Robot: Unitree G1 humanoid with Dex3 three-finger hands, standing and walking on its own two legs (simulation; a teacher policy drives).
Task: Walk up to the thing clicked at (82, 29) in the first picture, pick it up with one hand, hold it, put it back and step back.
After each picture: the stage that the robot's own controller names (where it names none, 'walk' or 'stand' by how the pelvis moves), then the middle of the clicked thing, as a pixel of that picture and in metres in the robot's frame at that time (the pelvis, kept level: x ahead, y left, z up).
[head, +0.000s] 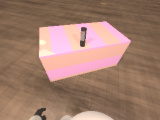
stand; (83, 37) +0.96 +0.11 -0.05
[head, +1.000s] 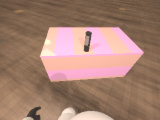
walk; (87, 42) +0.87 +0.08 -0.03
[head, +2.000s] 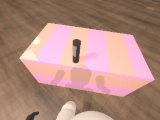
walk; (76, 52) +0.58 +0.18 -0.03
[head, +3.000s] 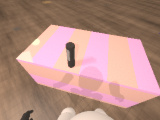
stand; (70, 56) +0.52 +0.18 -0.01
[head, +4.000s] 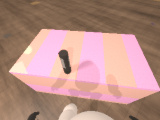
stand; (65, 63) +0.45 +0.22 -0.03
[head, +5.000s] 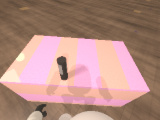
stand; (63, 69) +0.42 +0.21 -0.05
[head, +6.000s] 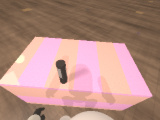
stand; (62, 73) +0.39 +0.21 -0.05
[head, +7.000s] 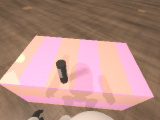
stand; (62, 72) +0.39 +0.21 -0.05
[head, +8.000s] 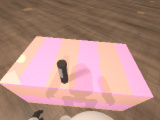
stand; (63, 72) +0.39 +0.20 -0.05
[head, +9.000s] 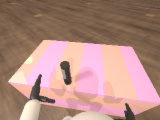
rise first; (66, 74) +0.39 +0.20 -0.05
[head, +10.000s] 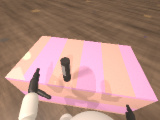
go down; (66, 70) +0.42 +0.19 -0.04
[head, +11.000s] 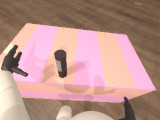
go down; (61, 65) +0.40 +0.18 +0.02
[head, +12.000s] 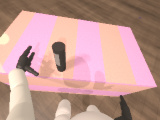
close in; (60, 59) +0.42 +0.18 +0.03
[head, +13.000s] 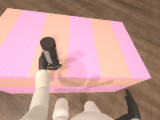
close; (52, 56) +0.42 +0.20 +0.06
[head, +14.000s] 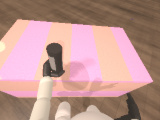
lift; (56, 63) +0.37 +0.18 +0.10
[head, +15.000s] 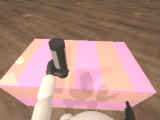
lift; (60, 61) +0.33 +0.16 +0.19
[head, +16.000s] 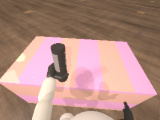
hold; (60, 65) +0.33 +0.17 +0.15
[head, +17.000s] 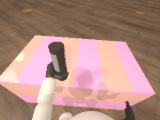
hold; (60, 64) +0.32 +0.17 +0.16
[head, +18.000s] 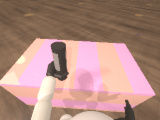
crouch; (60, 63) +0.33 +0.17 +0.17
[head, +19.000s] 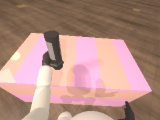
crouch; (55, 53) +0.39 +0.21 +0.17
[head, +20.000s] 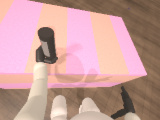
lower; (49, 49) +0.46 +0.21 +0.06
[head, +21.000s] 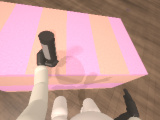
lower; (50, 52) +0.44 +0.20 +0.07
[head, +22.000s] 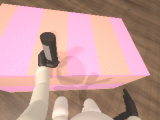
lower; (51, 53) +0.44 +0.20 +0.06
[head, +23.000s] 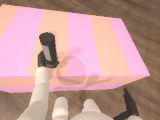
lower; (50, 53) +0.44 +0.20 +0.06
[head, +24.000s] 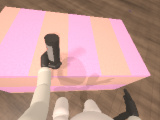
loosen; (54, 54) +0.44 +0.19 +0.06
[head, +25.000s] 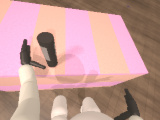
withdraw; (49, 53) +0.43 +0.20 +0.07
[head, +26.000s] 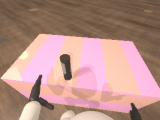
sink last; (66, 68) +0.41 +0.18 +0.01
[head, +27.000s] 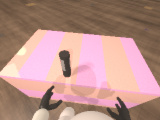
stand; (65, 65) +0.42 +0.19 +0.02
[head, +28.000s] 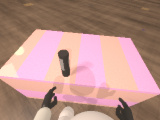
stand; (64, 65) +0.42 +0.19 +0.02
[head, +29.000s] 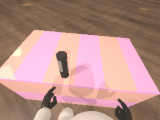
stand; (63, 66) +0.41 +0.19 +0.02
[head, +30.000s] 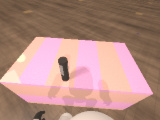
stand; (64, 70) +0.42 +0.20 -0.03
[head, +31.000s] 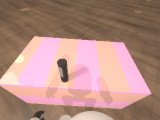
stand; (63, 71) +0.40 +0.20 -0.05
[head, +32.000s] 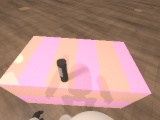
stand; (63, 71) +0.40 +0.20 -0.05
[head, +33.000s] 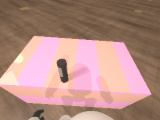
walk; (63, 72) +0.40 +0.20 -0.05
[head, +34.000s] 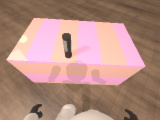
walk; (67, 47) +0.59 +0.22 -0.03
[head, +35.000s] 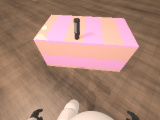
walk; (76, 29) +0.96 +0.26 -0.03
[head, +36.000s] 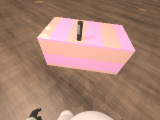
stand; (79, 31) +1.03 +0.18 -0.03
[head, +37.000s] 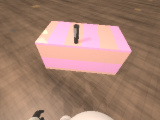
stand; (76, 34) +1.02 +0.19 -0.05
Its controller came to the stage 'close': yes
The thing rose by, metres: 0.21
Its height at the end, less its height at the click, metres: +0.00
